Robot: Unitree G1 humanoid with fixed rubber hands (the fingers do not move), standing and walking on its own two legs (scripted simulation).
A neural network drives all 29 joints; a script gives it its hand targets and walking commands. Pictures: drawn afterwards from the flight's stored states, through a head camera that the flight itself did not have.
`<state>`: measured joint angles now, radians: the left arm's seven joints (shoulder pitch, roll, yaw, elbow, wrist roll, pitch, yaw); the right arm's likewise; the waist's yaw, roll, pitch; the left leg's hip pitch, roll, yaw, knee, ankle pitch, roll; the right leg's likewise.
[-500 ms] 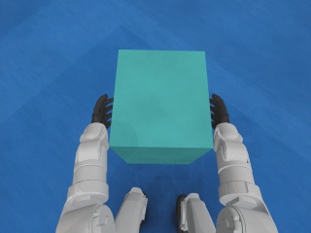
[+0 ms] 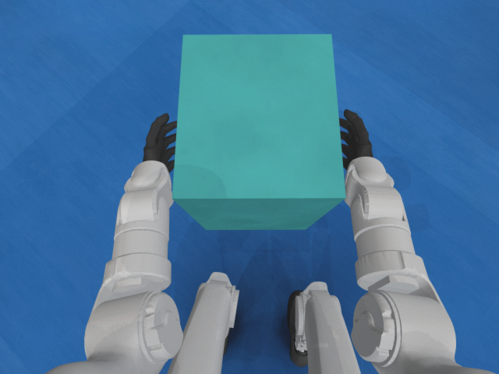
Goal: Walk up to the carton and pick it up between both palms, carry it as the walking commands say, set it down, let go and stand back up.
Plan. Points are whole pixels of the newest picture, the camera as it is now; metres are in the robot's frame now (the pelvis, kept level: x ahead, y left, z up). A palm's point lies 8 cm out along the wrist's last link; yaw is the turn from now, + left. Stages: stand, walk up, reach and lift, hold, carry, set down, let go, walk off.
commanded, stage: set down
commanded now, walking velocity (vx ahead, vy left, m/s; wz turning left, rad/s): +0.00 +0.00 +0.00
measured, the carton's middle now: (256, 151) +0.49 +0.05 -0.15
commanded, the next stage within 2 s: none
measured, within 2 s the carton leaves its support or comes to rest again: neither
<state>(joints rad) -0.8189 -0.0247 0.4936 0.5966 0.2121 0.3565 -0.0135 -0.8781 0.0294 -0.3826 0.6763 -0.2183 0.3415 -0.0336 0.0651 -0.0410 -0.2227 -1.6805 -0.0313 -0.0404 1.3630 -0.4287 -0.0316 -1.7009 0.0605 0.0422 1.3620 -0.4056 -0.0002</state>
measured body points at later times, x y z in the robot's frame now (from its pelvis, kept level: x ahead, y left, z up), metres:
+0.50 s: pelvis -0.02 +0.00 -0.07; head +0.27 +0.01 +0.27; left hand +0.47 +0.21 -0.17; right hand +0.51 -0.11 -0.17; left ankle +0.08 +0.13 -0.56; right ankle +0.09 -0.11 -0.56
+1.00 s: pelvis -0.03 +0.01 -0.13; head +0.33 +0.02 +0.14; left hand +0.51 +0.21 -0.26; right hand +0.55 -0.10 -0.26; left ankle +0.08 +0.13 -0.56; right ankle +0.09 -0.11 -0.56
